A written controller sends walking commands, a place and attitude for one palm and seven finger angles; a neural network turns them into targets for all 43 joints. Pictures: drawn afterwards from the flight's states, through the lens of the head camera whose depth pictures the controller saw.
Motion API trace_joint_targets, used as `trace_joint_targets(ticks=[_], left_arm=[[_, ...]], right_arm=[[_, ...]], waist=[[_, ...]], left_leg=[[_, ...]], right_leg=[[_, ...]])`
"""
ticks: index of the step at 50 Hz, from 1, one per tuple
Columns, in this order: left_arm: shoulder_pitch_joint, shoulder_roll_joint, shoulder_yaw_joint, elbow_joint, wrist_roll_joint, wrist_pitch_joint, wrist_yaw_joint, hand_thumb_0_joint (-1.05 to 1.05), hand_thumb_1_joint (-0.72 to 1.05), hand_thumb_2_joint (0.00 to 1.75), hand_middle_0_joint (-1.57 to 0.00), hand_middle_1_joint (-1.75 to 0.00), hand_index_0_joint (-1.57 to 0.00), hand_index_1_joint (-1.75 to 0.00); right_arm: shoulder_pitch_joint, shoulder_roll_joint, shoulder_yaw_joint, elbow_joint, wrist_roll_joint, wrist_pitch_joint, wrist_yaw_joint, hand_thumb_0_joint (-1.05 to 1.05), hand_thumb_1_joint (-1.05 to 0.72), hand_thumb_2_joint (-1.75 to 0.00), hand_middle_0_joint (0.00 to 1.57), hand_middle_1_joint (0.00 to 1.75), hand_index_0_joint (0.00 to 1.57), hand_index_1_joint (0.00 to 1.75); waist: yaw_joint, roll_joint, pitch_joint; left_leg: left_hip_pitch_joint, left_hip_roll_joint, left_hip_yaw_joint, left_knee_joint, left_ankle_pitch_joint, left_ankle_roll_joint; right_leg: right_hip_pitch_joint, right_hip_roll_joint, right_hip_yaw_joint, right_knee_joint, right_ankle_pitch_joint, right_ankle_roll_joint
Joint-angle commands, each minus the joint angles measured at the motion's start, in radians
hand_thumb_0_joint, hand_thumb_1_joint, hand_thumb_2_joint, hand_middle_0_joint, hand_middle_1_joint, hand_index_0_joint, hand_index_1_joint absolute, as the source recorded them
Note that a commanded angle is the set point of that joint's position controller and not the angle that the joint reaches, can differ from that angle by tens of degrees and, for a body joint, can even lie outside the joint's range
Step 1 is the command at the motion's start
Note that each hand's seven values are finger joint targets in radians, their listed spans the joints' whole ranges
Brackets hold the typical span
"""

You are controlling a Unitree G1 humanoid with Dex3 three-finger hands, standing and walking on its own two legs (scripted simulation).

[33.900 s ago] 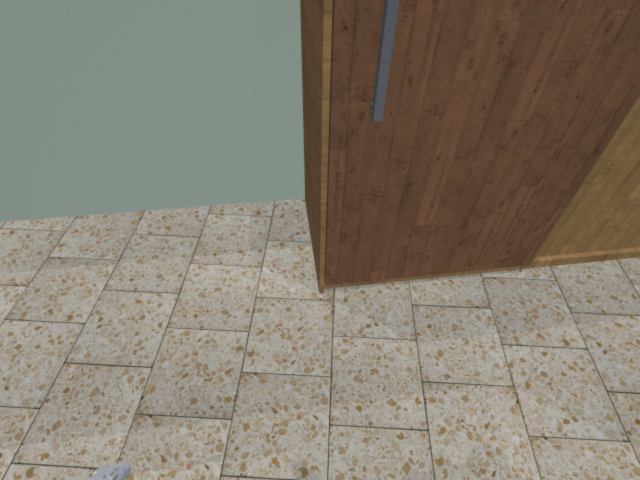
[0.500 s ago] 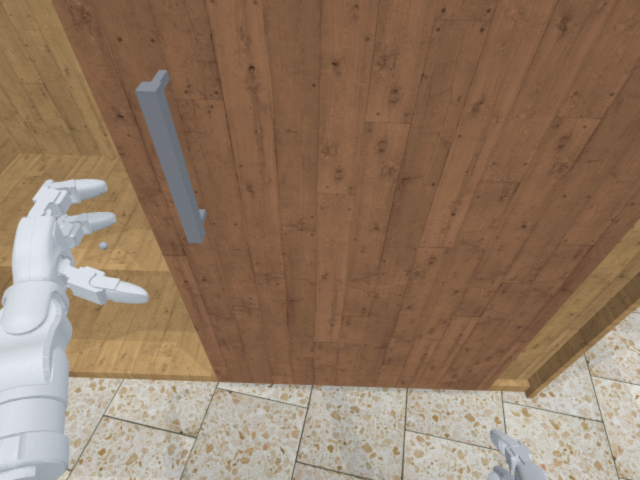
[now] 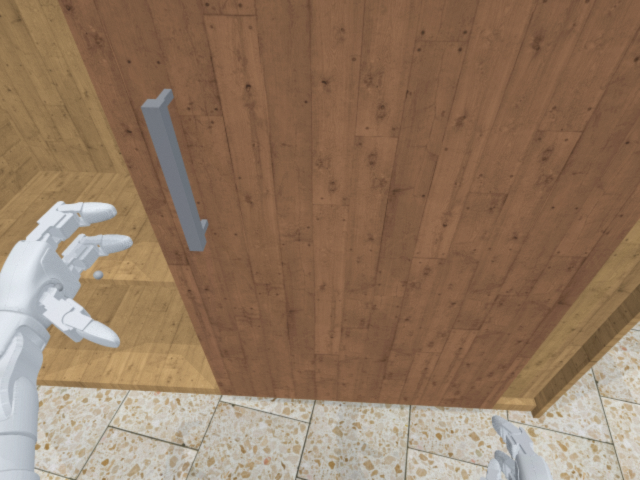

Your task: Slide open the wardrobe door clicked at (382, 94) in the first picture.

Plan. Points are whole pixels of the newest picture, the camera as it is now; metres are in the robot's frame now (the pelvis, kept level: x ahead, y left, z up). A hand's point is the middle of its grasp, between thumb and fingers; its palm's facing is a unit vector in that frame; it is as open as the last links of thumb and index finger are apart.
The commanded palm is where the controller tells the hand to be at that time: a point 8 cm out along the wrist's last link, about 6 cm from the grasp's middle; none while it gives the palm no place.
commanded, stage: draw the hand back to the body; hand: left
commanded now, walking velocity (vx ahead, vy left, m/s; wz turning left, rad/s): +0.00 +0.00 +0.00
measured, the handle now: (183, 177) +0.49 +0.26 +0.13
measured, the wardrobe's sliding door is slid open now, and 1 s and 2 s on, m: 0.66 0.66 0.66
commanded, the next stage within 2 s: step back with the hand held close in 1.40 s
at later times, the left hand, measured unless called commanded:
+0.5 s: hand (64, 313) +0.23 +0.29 +0.15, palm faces +0.38 -0.89 -0.24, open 13.7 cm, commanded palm +0.19 +0.33 +0.16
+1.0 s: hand (60, 307) +0.22 +0.28 +0.17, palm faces +0.41 -0.84 -0.36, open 8.9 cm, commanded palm +0.17 +0.32 +0.18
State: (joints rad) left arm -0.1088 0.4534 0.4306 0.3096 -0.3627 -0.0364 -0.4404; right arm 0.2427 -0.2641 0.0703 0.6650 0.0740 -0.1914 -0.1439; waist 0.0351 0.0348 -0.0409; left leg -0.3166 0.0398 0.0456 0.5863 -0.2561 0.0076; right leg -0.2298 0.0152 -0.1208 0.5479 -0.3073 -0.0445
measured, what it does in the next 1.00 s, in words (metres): stands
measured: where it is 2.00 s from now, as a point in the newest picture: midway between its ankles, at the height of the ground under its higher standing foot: outside the picture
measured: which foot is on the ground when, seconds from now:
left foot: down 0.00-1.00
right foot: down 0.00-1.00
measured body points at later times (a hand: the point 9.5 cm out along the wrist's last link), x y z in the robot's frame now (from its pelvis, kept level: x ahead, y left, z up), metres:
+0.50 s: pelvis -0.01 +0.02 +0.01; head -0.02 +0.01 +0.46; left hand +0.21 +0.34 +0.16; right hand +0.19 -0.21 -0.06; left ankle +0.03 +0.12 -0.73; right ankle -0.01 -0.09 -0.73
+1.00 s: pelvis +0.03 +0.02 +0.01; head +0.00 +0.01 +0.46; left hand +0.20 +0.32 +0.19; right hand +0.21 -0.20 -0.06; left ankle +0.04 +0.12 -0.73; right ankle -0.01 -0.09 -0.73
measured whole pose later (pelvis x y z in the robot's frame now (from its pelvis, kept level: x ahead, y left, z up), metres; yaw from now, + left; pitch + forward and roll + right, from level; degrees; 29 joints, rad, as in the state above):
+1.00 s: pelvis +0.03 +0.02 +0.01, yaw -2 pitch -4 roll +0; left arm 0.46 0.35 0.33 -0.40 -0.09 -0.06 0.09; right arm 0.20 -0.23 0.03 0.64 0.00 -0.11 -0.06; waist 0.07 0.04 0.00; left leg -0.11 0.00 0.09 0.41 -0.23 0.03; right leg -0.04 -0.01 -0.07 0.37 -0.26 -0.01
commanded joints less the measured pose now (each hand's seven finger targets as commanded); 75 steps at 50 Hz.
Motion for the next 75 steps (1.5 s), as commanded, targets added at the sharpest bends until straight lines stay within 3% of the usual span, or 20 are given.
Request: trace_joint_targets(ticks=[1, 5, 9, 12, 16, 17, 18, 19, 20, 23, 27, 30, 34, 37, 42, 51, 54, 64, 69, 75], left_arm=[[-0.161, 0.317, 0.148, -0.175, -0.044, -0.025, -0.045, 0.00, -0.55, 0.20, -0.25, -1.15, -0.25, -1.15], [-0.072, 0.293, 0.177, -0.232, -0.066, 0.013, -0.006, 0.00, -0.55, 0.20, -0.25, -1.15, -0.25, -1.15], [-0.073, 0.261, 0.144, -0.411, -0.057, -0.009, 0.025, 0.00, -0.55, 0.20, -0.25, -1.15, -0.25, -1.15], [-0.054, 0.248, 0.137, -0.450, -0.054, -0.016, 0.040, 0.00, -0.51, 0.22, -0.25, -1.13, -0.25, -1.13], [-0.057, 0.213, 0.090, -0.526, -0.042, 0.002, 0.048, 0.00, -0.37, 0.29, -0.24, -1.04, -0.24, -1.04], [-0.086, 0.306, 0.113, -0.611, 0.120, -0.055, 0.249, 0.00, -0.33, 0.31, -0.24, -1.02, -0.24, -1.02], [0.031, 0.178, 0.055, -0.550, 0.134, -0.062, 0.334, 0.00, -0.30, 0.32, -0.24, -1.00, -0.24, -1.00], [0.094, 0.103, 0.004, -0.555, 0.143, -0.059, 0.372, 0.00, -0.26, 0.34, -0.24, -0.98, -0.24, -0.98], [0.121, 0.109, 0.004, -0.599, 0.166, -0.067, 0.408, 0.00, -0.22, 0.36, -0.24, -0.96, -0.24, -0.96], [0.157, 0.130, 0.019, -0.689, 0.208, -0.098, 0.485, 0.00, -0.12, 0.41, -0.24, -0.89, -0.24, -0.89], [0.193, 0.133, 0.018, -0.759, 0.247, -0.110, 0.541, 0.00, 0.03, 0.48, -0.23, -0.81, -0.23, -0.81], [0.219, 0.124, 0.010, -0.773, 0.264, -0.106, 0.558, 0.00, 0.14, 0.53, -0.23, -0.75, -0.23, -0.75], [0.263, 0.083, -0.021, -0.794, 0.277, -0.100, 0.563, 0.00, 0.28, 0.60, -0.22, -0.66, -0.22, -0.66], [0.322, 0.072, -0.022, -0.786, 0.277, -0.092, 0.560, 0.00, 0.39, 0.65, -0.22, -0.60, -0.22, -0.60], [0.405, 0.086, 0.004, -0.875, 0.277, -0.095, 0.554, 0.00, 0.57, 0.74, -0.21, -0.49, -0.21, -0.49], [0.505, 0.079, 0.012, -0.963, 0.278, -0.088, 0.549, 0.00, 0.90, 0.90, -0.20, -0.30, -0.20, -0.30], [0.500, 0.071, 0.013, -0.925, 0.276, -0.083, 0.550, 0.00, 0.90, 0.90, -0.20, -0.30, -0.20, -0.30], [0.462, 0.082, 0.007, -0.953, 0.280, -0.095, 0.558, 0.00, 0.90, 0.90, -0.20, -0.30, -0.20, -0.30], [0.479, 0.083, 0.017, -0.908, 0.271, -0.095, 0.556, 0.00, 0.90, 0.90, -0.20, -0.30, -0.20, -0.30], [0.473, 0.080, 0.013, -0.903, 0.271, -0.107, 0.551, 0.00, 0.90, 0.90, -0.20, -0.30, -0.20, -0.30]], right_arm=[[-0.112, -0.130, -0.056, -0.192, 0.005, -0.085, 0.006, 0.00, -0.90, -0.90, 0.20, 0.30, 0.20, 0.30], [-0.120, -0.129, -0.063, -0.226, 0.011, -0.090, 0.028, 0.00, -0.90, -0.90, 0.20, 0.30, 0.20, 0.30], [-0.120, -0.120, -0.063, -0.242, 0.008, -0.114, 0.031, 0.00, -0.90, -0.90, 0.20, 0.30, 0.20, 0.30], [-0.115, -0.122, -0.063, -0.227, 0.007, -0.129, 0.023, 0.00, -0.90, -0.90, 0.20, 0.30, 0.20, 0.30], [-0.126, -0.119, -0.056, -0.211, 0.008, -0.148, 0.012, 0.00, -0.90, -0.90, 0.20, 0.30, 0.20, 0.30], [-0.141, -0.126, -0.067, -0.181, -0.042, -0.134, 0.026, 0.00, -0.90, -0.90, 0.20, 0.30, 0.20, 0.30], [-0.152, -0.117, -0.066, -0.173, -0.044, -0.130, 0.029, 0.00, -0.90, -0.90, 0.20, 0.30, 0.20, 0.30], [-0.154, -0.114, -0.062, -0.177, -0.041, -0.125, 0.033, 0.00, -0.90, -0.90, 0.20, 0.30, 0.20, 0.30], [-0.158, -0.116, -0.069, -0.168, -0.043, -0.114, 0.035, 0.00, -0.90, -0.90, 0.20, 0.30, 0.20, 0.30], [-0.159, -0.106, -0.071, -0.162, -0.049, -0.088, 0.039, 0.00, -0.90, -0.90, 0.20, 0.30, 0.20, 0.30], [-0.161, -0.097, -0.075, -0.155, -0.060, -0.065, 0.039, 0.00, -0.90, -0.90, 0.20, 0.30, 0.20, 0.30], [-0.172, -0.098, -0.077, -0.148, -0.063, -0.048, 0.040, 0.00, -0.90, -0.90, 0.20, 0.30, 0.20, 0.30], [-0.175, -0.089, -0.074, -0.150, -0.067, -0.027, 0.048, 0.00, -0.90, -0.90, 0.20, 0.30, 0.20, 0.30], [-0.179, -0.087, -0.075, -0.154, -0.068, -0.009, 0.054, 0.00, -0.90, -0.90, 0.20, 0.30, 0.20, 0.30], [-0.179, -0.084, -0.081, -0.177, -0.074, 0.007, 0.068, 0.00, -0.90, -0.90, 0.20, 0.30, 0.20, 0.30], [-0.173, -0.074, -0.084, -0.191, -0.076, 0.027, 0.080, 0.00, -0.90, -0.90, 0.20, 0.30, 0.20, 0.30], [-0.169, -0.075, -0.087, -0.191, -0.076, 0.040, 0.075, 0.00, -0.90, -0.90, 0.20, 0.30, 0.20, 0.30], [-0.188, -0.069, -0.085, -0.185, -0.080, 0.036, 0.063, 0.00, -0.90, -0.90, 0.20, 0.30, 0.20, 0.30], [-0.198, -0.065, -0.085, -0.181, -0.079, 0.037, 0.057, 0.00, -0.90, -0.90, 0.20, 0.30, 0.20, 0.30], [-0.205, -0.067, -0.088, -0.174, -0.078, 0.032, 0.057, 0.00, -0.90, -0.90, 0.20, 0.30, 0.20, 0.30]], waist=[[0.026, 0.039, -0.151], [0.038, -0.030, -0.138], [0.027, 0.033, -0.163], [0.018, 0.030, -0.122], [0.014, 0.098, -0.086], [0.030, 0.074, 0.019], [0.012, 0.055, 0.057], [0.012, 0.043, 0.062], [0.023, 0.011, 0.031], [0.025, 0.062, -0.051], [0.027, 0.046, -0.094], [0.027, 0.021, -0.074], [0.029, 0.064, -0.044], [0.035, 0.027, -0.011], [0.048, 0.035, -0.060], [0.043, 0.072, -0.029], [0.037, 0.002, -0.002], [0.040, 0.048, -0.030], [0.041, -0.009, 0.030], [0.042, 0.036, 0.036]], left_leg=[[0.084, -0.034, -0.058, -0.064, 0.143, 0.037], [0.069, -0.027, -0.050, -0.058, 0.119, 0.033], [0.127, -0.027, -0.046, -0.070, 0.125, 0.039], [0.137, -0.026, -0.051, -0.085, 0.107, 0.042], [0.163, -0.027, -0.067, -0.118, 0.067, 0.040], [0.113, -0.038, -0.068, -0.138, 0.027, 0.035], [0.115, -0.031, -0.067, -0.151, -0.026, 0.027], [0.116, -0.026, -0.082, -0.169, -0.069, 0.024], [0.131, -0.020, -0.083, -0.184, -0.070, 0.027], [0.178, -0.018, -0.075, -0.212, -0.059, 0.025], [0.219, -0.012, -0.068, -0.229, 0.026, 0.027], [0.237, -0.010, -0.065, -0.236, 0.078, 0.028], [0.258, -0.008, -0.071, -0.249, 0.135, 0.017], [0.253, -0.005, -0.065, -0.252, 0.180, 0.016], [0.283, -0.004, -0.060, -0.237, 0.298, 0.010], [0.277, -0.001, -0.047, -0.217, 0.373, 0.005], [0.260, -0.005, -0.041, -0.226, 0.298, 0.012], [0.280, -0.021, -0.033, -0.226, 0.226, 0.024], [0.262, -0.021, -0.026, -0.232, 0.178, 0.031], [0.274, -0.022, -0.020, -0.239, 0.157, 0.031]], right_leg=[[-0.009, -0.031, 0.140, -0.103, 0.227, 0.037], [-0.014, -0.039, 0.154, -0.116, 0.179, 0.054], [-0.032, -0.023, 0.136, -0.114, 0.178, 0.048], [-0.051, -0.010, 0.118, -0.123, 0.156, 0.045], [-0.062, -0.002, 0.095, -0.141, 0.103, 0.033], [-0.096, -0.018, 0.133, -0.229, 0.041, 0.027], [-0.108, -0.031, 0.119, -0.236, -0.012, 0.027], [-0.104, -0.033, 0.108, -0.217, -0.027, 0.025], [-0.069, -0.029, 0.107, -0.222, -0.019, 0.022], [-0.006, -0.033, 0.106, -0.209, 0.008, 0.022], [0.055, -0.028, 0.101, -0.206, 0.086, 0.020], [0.068, -0.021, 0.097, -0.217, 0.124, 0.020], [0.079, -0.019, 0.090, -0.212, 0.160, 0.017], [0.092, -0.017, 0.086, -0.218, 0.186, 0.018], [0.136, -0.018, 0.087, -0.209, 0.264, 0.019], [0.134, -0.018, 0.086, -0.214, 0.315, 0.023], [0.116, -0.015, 0.082, -0.223, 0.282, 0.026], [0.125, -0.023, 0.095, -0.244, 0.252, 0.027], [0.102, -0.026, 0.100, -0.273, 0.216, 0.032], [0.101, -0.028, 0.109, -0.296, 0.189, 0.033]])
